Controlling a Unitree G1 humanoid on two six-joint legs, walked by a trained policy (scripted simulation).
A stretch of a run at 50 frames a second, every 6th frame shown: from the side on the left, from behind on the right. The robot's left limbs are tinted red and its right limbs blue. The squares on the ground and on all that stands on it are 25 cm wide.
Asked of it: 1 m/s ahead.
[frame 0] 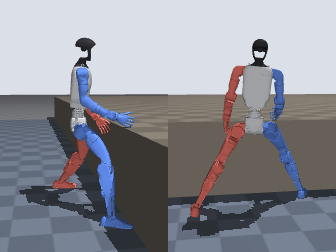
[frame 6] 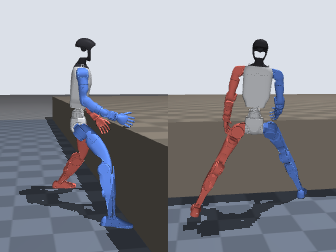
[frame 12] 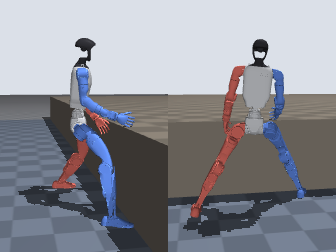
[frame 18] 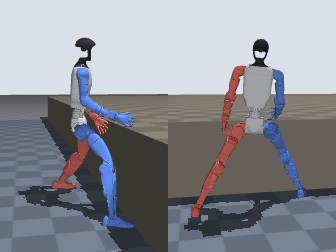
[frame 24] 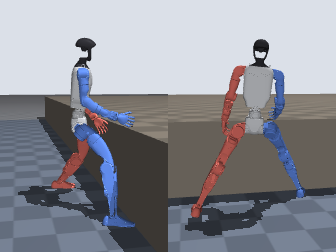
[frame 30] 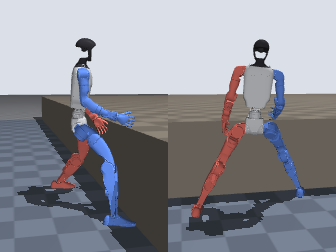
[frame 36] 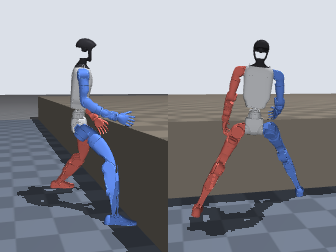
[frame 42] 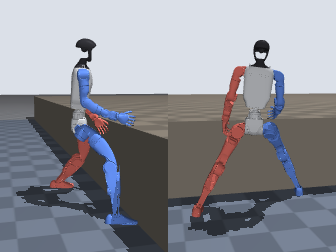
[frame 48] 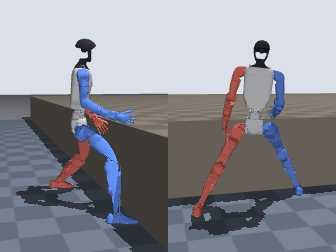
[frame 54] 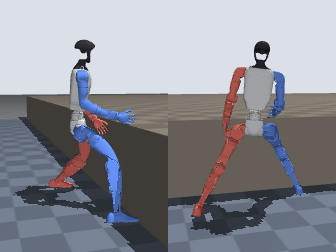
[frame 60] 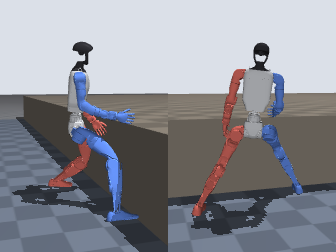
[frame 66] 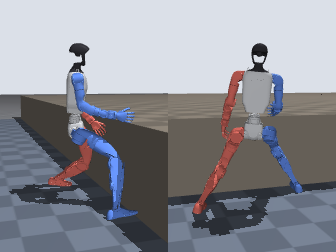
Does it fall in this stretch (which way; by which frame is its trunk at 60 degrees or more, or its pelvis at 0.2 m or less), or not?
no
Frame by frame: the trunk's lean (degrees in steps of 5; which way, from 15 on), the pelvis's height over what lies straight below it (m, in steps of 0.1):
0: 10, 0.7
6: 10, 0.7
12: 10, 0.7
18: 10, 0.7
24: 10, 0.7
30: 10, 0.7
36: 10, 0.7
42: 10, 0.7
48: 10, 0.7
54: 10, 0.7
60: 10, 0.6
66: 5, 0.6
